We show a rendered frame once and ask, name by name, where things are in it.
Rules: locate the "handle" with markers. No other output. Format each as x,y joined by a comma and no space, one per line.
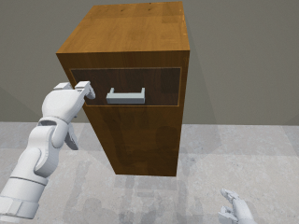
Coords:
126,97

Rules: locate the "drawer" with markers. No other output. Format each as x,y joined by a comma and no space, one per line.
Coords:
161,83

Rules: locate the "robot left hand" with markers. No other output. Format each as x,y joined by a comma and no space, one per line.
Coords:
64,103

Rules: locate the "left robot forearm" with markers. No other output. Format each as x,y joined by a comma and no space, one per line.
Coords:
20,196

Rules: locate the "robot right hand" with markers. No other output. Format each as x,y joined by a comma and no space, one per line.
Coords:
240,209

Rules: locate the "cabinet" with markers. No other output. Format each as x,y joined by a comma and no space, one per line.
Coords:
137,139

